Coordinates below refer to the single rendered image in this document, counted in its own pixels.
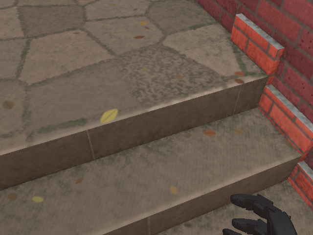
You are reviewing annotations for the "stairs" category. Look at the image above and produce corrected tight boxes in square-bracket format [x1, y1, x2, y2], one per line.
[0, 76, 313, 235]

